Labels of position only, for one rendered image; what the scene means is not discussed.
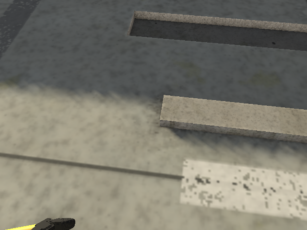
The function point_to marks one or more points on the robot left hand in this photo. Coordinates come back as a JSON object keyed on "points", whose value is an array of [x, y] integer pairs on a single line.
{"points": [[55, 224]]}

